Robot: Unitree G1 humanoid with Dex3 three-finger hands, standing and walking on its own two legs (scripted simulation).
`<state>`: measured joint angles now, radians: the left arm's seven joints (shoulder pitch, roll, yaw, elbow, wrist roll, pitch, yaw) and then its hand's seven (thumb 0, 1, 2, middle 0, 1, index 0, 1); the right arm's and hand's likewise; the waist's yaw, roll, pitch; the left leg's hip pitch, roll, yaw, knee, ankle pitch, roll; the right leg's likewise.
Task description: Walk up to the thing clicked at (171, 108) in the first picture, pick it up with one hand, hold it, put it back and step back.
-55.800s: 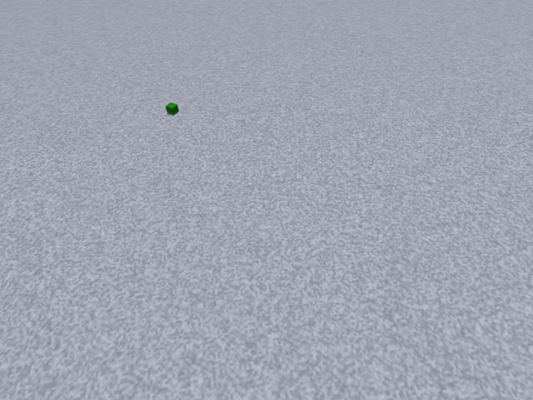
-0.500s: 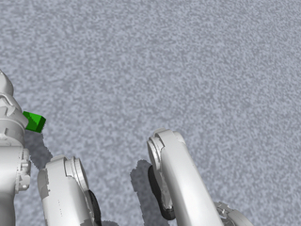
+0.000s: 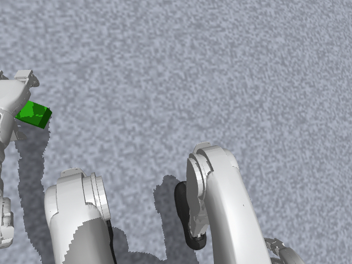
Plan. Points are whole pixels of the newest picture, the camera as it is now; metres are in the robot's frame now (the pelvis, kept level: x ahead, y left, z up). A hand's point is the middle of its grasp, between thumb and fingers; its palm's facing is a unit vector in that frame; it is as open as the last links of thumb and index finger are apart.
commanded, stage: home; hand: left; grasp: from above
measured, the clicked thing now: (34, 114) +0.48 +0.29 -0.30
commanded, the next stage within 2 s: none
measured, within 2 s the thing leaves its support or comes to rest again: neither
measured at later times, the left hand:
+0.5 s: hand out of the picture +0.33 +0.26 +0.03, palm faces -0.30 -0.69 -0.66, open 8.0 cm
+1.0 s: hand out of the picture +0.25 +0.21 +0.24, palm faces +0.16 -0.96 -0.24, open 7.4 cm
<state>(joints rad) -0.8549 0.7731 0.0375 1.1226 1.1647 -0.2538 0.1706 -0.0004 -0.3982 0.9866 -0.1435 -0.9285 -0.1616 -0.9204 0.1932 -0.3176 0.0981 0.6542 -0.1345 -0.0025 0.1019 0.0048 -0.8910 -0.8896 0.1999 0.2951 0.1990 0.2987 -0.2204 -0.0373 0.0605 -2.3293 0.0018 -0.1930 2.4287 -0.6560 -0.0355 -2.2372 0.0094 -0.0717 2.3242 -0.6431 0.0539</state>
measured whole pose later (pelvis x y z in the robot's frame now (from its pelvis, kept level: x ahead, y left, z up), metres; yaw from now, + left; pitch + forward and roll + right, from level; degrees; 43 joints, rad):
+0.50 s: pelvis +0.01 +0.00 +0.14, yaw +5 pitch +33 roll -5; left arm -0.29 0.47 0.00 0.50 0.47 0.06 -0.01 0.00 0.71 0.95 -0.23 -0.41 -0.23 -0.41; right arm 0.14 -0.26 -0.01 0.58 0.02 0.00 0.04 0.01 -0.90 -0.89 0.20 0.30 0.20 0.30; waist -0.07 0.03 -0.19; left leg -1.90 0.03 -0.09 1.98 -0.66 -0.01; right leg -1.84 -0.01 -0.03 1.92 -0.65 0.04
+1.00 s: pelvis +0.06 +0.00 +0.32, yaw +8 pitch +20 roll -3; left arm 0.24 0.25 0.05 0.08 -0.03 0.39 0.07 0.01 0.89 0.90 -0.20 -0.30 -0.21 -0.30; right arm 0.20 -0.21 0.03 0.55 0.05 -0.13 -0.13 0.01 -0.90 -0.90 0.20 0.30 0.20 0.30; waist -0.07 0.03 -0.20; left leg -1.12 0.05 -0.08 1.33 -0.56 -0.03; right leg -1.07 -0.02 -0.06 1.28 -0.55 0.02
